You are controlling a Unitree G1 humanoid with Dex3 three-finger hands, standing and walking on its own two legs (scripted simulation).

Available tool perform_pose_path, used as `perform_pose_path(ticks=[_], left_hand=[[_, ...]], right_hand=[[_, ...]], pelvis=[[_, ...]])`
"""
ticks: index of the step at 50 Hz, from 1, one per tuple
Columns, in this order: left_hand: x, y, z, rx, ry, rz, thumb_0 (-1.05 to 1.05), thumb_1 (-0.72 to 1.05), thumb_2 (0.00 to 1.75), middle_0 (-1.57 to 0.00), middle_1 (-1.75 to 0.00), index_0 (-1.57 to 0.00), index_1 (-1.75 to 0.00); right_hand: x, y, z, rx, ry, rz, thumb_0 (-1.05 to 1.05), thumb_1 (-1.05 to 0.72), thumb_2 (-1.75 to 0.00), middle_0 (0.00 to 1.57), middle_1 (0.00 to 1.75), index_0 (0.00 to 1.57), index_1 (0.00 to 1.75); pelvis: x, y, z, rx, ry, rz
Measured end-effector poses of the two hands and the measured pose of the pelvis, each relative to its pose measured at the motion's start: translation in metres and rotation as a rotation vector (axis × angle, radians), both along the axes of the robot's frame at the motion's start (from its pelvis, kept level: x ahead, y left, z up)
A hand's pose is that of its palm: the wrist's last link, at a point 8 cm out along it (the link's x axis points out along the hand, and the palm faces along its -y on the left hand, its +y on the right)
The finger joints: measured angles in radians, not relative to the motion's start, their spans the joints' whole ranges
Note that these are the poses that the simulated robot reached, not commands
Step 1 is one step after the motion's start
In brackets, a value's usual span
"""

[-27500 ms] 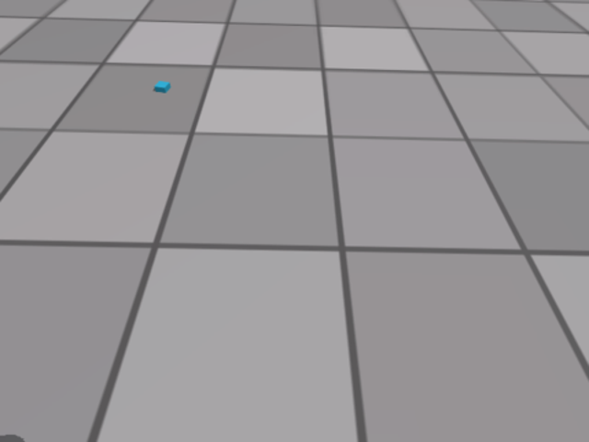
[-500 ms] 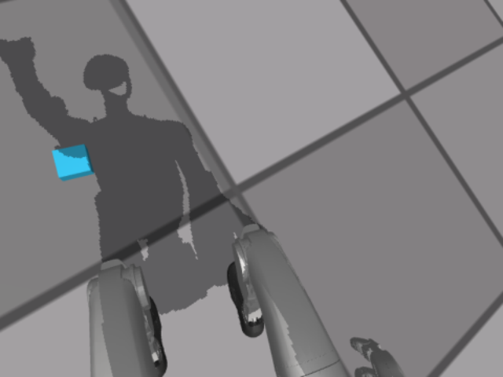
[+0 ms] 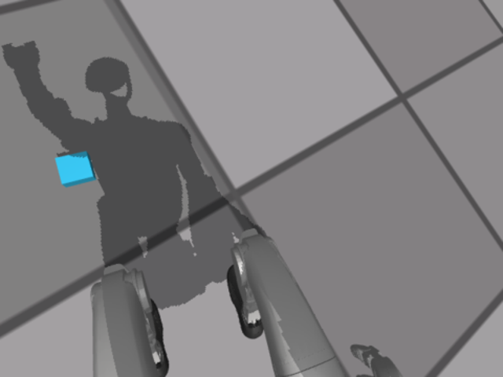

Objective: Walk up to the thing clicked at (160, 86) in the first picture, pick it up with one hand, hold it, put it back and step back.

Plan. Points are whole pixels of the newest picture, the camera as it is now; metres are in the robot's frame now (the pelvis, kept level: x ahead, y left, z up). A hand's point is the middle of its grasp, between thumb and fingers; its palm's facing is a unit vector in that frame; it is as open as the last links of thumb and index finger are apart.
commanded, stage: go down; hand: left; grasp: from above
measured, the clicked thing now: (76, 169) +0.58 +0.25 -0.50
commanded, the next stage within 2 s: approach in 0.32 s
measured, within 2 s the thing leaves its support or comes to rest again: neither
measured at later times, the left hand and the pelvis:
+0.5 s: hand out of the picture +0.56 +0.30 -0.05, palm faces -0.40 -0.08 -0.91, open 13.1 cm; pelvis +0.00 +0.00 +0.00, yaw +0 degrees
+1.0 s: hand (39, 154) +0.55 +0.26 -0.28, palm faces -0.44 -0.08 -0.90, open 13.4 cm; pelvis -0.01 +0.00 -0.12, yaw -2 degrees
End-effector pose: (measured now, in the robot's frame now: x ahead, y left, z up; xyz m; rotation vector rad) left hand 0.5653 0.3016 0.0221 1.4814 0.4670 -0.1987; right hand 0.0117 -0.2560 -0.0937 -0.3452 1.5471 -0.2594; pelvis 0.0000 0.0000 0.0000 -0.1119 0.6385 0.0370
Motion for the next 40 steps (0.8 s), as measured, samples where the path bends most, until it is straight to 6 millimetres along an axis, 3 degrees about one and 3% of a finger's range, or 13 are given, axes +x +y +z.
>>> perform_pose_path(ticks=[9,28,34,40], left_hand=[[-0.001,-0.003,0.001,0.000,0.002,-0.006,0.00,-0.29,0.75,-0.25,-0.91,-0.30,-0.87],[-0.001,-0.001,-0.016,0.023,0.012,0.004,0.00,-0.36,0.82,-0.19,-0.98,-0.23,-0.94],[-0.003,-0.010,-0.054,0.011,0.068,-0.015,0.00,-0.36,0.83,-0.17,-1.01,-0.21,-0.97],[-0.008,-0.025,-0.129,0.004,0.097,-0.054,0.00,-0.34,0.82,-0.15,-1.04,-0.21,-0.99]], right_hand=[[0.002,0.002,0.004,0.003,-0.006,-0.006,0.00,-0.92,-0.89,0.20,0.30,0.20,0.30],[-0.004,0.007,-0.001,0.004,0.013,-0.011,0.00,-0.91,-0.89,0.20,0.30,0.20,0.30],[-0.008,0.006,-0.011,-0.011,0.024,-0.008,0.00,-0.91,-0.89,0.20,0.30,0.20,0.30],[-0.014,-0.001,-0.037,-0.037,0.060,0.002,0.00,-0.91,-0.89,0.20,0.30,0.20,0.30]], pelvis=[[0.001,0.001,0.004,-0.002,-0.004,-0.001],[-0.001,0.005,-0.003,-0.008,0.005,-0.003],[-0.001,0.005,-0.018,-0.011,0.020,-0.006],[-0.002,0.003,-0.052,-0.017,0.050,-0.009]])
